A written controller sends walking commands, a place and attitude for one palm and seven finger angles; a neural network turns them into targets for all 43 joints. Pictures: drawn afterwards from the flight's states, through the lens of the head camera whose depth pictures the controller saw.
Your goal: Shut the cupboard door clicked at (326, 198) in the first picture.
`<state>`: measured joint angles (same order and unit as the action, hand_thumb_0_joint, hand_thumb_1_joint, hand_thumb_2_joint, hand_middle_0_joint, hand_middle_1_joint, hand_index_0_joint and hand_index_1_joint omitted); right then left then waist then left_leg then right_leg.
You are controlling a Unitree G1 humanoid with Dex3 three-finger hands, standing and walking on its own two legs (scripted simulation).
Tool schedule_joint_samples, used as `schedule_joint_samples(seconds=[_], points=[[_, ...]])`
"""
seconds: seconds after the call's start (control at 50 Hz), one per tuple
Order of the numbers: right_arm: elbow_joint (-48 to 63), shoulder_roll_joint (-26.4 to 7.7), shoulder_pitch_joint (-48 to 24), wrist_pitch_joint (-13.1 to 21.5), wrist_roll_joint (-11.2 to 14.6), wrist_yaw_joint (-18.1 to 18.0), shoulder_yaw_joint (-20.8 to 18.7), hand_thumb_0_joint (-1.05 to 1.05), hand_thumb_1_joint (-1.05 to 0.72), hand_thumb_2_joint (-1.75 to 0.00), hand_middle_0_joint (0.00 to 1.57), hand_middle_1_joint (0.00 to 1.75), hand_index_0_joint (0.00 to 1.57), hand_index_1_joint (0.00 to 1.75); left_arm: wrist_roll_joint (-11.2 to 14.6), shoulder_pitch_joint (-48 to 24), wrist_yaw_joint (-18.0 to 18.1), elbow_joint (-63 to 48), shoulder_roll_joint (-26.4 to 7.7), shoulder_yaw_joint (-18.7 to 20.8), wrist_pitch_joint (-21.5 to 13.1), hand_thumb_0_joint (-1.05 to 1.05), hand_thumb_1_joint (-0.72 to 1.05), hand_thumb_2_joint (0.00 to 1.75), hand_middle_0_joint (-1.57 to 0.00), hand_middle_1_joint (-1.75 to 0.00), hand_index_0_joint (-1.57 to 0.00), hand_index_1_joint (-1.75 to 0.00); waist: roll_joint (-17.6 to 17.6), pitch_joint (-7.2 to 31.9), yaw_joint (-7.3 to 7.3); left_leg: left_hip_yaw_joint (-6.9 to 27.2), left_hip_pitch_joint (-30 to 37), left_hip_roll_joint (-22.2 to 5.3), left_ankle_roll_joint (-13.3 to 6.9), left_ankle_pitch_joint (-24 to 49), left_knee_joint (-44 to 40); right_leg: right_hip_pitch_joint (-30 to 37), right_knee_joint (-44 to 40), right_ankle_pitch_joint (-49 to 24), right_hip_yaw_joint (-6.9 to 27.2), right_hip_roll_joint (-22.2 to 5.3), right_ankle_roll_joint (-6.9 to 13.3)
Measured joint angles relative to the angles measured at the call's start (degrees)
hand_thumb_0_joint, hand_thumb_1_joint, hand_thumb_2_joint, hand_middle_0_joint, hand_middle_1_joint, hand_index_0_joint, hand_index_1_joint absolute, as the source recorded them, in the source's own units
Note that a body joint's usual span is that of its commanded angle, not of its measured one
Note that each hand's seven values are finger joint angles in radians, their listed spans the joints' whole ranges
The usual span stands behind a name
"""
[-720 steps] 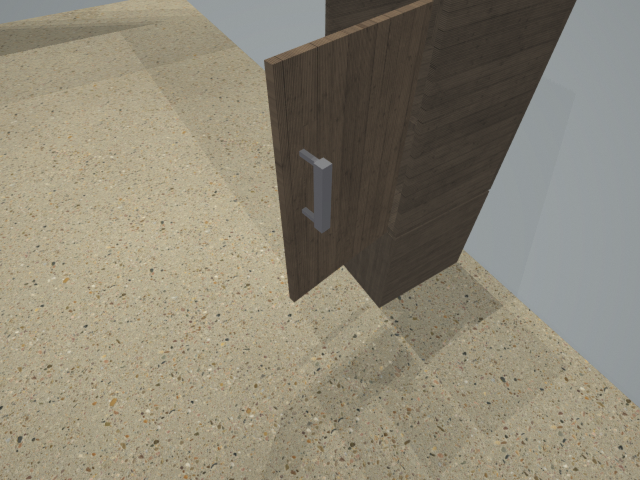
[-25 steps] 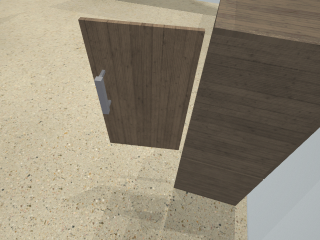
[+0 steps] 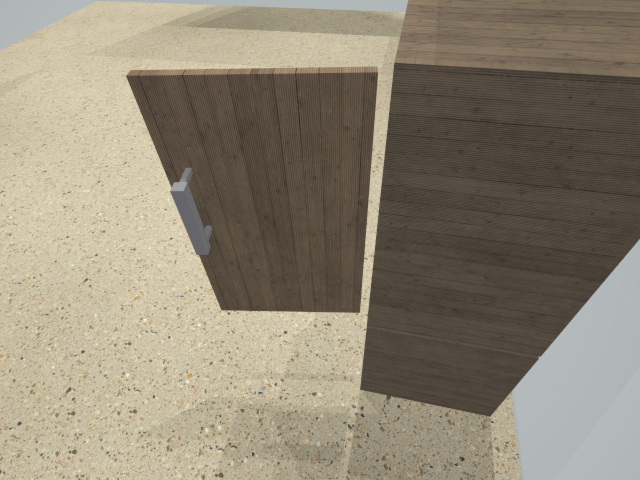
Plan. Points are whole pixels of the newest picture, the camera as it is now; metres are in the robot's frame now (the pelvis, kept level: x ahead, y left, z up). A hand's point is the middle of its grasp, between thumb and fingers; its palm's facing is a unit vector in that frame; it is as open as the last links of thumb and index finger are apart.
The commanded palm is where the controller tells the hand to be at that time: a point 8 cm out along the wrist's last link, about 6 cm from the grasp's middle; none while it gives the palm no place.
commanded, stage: look again from close up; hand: left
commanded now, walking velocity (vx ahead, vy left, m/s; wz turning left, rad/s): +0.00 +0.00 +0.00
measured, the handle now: (195, 212) +0.53 +0.25 +0.02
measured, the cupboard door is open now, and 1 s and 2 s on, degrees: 100 100 100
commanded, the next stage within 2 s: shuffle to correct the standing spot in 0.24 s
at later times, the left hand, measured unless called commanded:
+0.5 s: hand out of the picture +0.01 +0.14 -0.17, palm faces +0.03 -0.98 -0.20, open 7.3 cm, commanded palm none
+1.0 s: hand out of the picture +0.09 +0.19 -0.16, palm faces +0.10 -0.96 -0.24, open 7.4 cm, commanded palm none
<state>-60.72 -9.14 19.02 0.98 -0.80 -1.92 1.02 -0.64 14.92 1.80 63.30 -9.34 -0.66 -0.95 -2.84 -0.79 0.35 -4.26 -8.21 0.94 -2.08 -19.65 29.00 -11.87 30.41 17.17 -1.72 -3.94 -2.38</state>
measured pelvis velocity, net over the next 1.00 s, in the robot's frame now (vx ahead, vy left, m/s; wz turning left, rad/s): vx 0.08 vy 0.01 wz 0.03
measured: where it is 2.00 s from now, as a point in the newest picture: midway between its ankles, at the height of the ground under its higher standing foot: outside the picture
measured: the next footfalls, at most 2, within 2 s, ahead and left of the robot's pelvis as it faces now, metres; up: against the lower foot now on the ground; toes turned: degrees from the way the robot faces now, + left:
right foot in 0.86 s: +0.08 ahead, -0.10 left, +0.00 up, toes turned -7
left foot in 1.14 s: +0.19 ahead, +0.18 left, +0.00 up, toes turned +6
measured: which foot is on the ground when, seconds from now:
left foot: down 0.00-0.86, up 0.88-1.00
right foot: down 0.00-0.68, up 0.70-0.84, down 0.86-1.00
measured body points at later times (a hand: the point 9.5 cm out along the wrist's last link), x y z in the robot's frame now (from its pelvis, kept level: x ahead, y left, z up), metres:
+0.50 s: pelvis +0.01 -0.03 +0.00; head +0.02 -0.04 +0.45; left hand +0.01 +0.19 -0.15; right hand +0.01 -0.26 -0.16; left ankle -0.04 +0.09 -0.73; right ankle -0.01 -0.15 -0.73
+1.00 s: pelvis +0.08 +0.01 +0.00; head +0.11 -0.01 +0.45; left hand +0.09 +0.24 -0.14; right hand +0.07 -0.21 -0.17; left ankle +0.02 +0.12 -0.67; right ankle +0.04 -0.09 -0.73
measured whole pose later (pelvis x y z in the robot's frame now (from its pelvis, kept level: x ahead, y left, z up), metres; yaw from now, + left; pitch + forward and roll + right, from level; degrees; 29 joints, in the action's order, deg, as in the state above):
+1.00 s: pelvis +0.08 +0.01 +0.00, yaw +2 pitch +0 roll +1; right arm -62.4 -9.2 17.8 -1.4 -0.8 -0.6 -0.5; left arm -1.4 15.5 1.6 58.7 -8.1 2.1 -3.2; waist -1.8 -3.8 -1.6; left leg -3.3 -22.6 -0.1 0.1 -27.9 59.9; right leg -10.9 31.7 20.4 -7.8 -4.1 0.8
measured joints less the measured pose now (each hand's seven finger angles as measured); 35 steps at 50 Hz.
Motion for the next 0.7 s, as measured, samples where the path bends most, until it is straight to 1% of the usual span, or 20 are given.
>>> schedule_joint_samples(seconds=[0.12, 0.26, 0.38, 0.46, 0.54, 0.6, 0.66, 0.7], points=[[-0.60, -0.30, -0.47, 0.22, 0.02, 0.32, 0.25, 0.02, -0.92, -0.90, 0.20, 0.30, 0.20, 0.30, 0.12, -0.84, -0.22, -0.74, -0.31, 0.12, 0.08, 0.00, 0.92, 0.90, -0.20, -0.30, -0.19, -0.30, -0.27, -0.15, 0.01, -0.40, 0.98, -0.04, 0.50, 1.19, -2.29, -0.06, -0.41, -0.28, 0.41, 0.16, 0.50], [-1.70, -0.76, -1.80, 0.34, 0.05, 0.35, 0.17, 0.01, -0.91, -0.90, 0.20, 0.30, 0.20, 0.30, 0.14, -1.12, -0.44, -0.85, 0.11, 0.04, -0.07, 0.00, 0.91, 0.90, -0.20, -0.30, -0.19, -0.30, 0.50, -0.91, -0.32, -0.19, 1.32, -0.69, 1.40, 2.29, -4.03, -0.09, -1.29, -0.78, 0.12, 0.86, 1.35], [-2.46, -1.15, -3.17, 0.23, 0.09, 0.23, -0.08, 0.01, -0.91, -0.90, 0.20, 0.30, 0.20, 0.30, 0.10, -0.66, -0.49, -0.14, 0.09, 0.05, -0.17, 0.00, 0.92, 0.90, -0.20, -0.30, -0.20, -0.30, 1.69, -1.32, -0.62, 0.22, 1.50, -1.62, 2.26, 2.63, -4.59, 0.26, -2.08, -1.09, -0.39, 1.78, 2.19], [-2.48, -1.49, -3.28, -0.23, -0.05, 0.33, -0.22, 0.01, -0.91, -0.90, 0.20, 0.30, 0.20, 0.30, -0.19, 0.20, -0.70, -0.04, 0.21, 0.19, -0.07, 0.00, 0.92, 0.90, -0.20, -0.30, -0.20, -0.30, 2.04, -1.11, -1.03, 0.61, 0.91, -2.26, 2.65, 1.70, -3.03, 0.24, -1.50, -0.48, -0.82, 2.33, 2.64], [-2.24, -1.89, -2.48, -1.10, -0.23, 0.70, -0.52, 0.01, -0.91, -0.90, 0.20, 0.30, 0.20, 0.30, -0.46, 1.83, -1.08, -0.40, 0.63, 0.70, 0.08, 0.00, 0.91, 0.90, -0.20, -0.30, -0.20, -0.30, 1.69, -0.47, -1.44, 1.48, -0.76, -2.95, 2.17, -0.73, 0.69, 0.30, -0.83, 0.67, -1.74, 2.86, 2.77], [-2.16, -1.81, -1.84, -1.18, -0.25, 0.89, -0.73, 0.01, -0.91, -0.90, 0.20, 0.30, 0.20, 0.30, -0.62, 3.21, -1.13, -0.70, 0.64, 1.33, 0.09, 0.00, 0.91, 0.90, -0.20, -0.30, -0.20, -0.30, 2.08, -0.18, -1.83, 1.37, -1.53, -3.08, 1.99, -2.04, 2.28, 0.33, -0.57, 1.40, -2.19, 2.75, 2.38], [-1.94, -0.99, -1.28, -0.35, -0.23, 0.93, -0.66, 0.01, -0.91, -0.90, 0.20, 0.30, 0.20, 0.30, -0.65, 4.25, -1.14, -0.55, 0.01, 1.95, 0.54, 0.00, 0.91, 0.90, -0.20, -0.30, -0.20, -0.30, 4.12, -0.43, -2.21, 0.48, -0.47, -1.69, 1.48, -2.46, 1.26, 0.01, 0.92, 2.75, -1.29, 1.38, 1.84], [-1.42, -0.62, -0.61, 0.48, -0.39, 0.77, -0.53, 0.01, -0.91, -0.90, 0.20, 0.30, 0.20, 0.30, -0.73, 4.46, -1.12, -0.35, -0.27, 2.05, 1.14, 0.00, 0.91, 0.90, -0.20, -0.30, -0.20, -0.30, 4.63, -0.77, -2.23, -0.22, 0.06, -1.06, 0.77, -3.16, 1.36, -1.21, 4.47, 5.27, -1.25, 0.75, 3.01]])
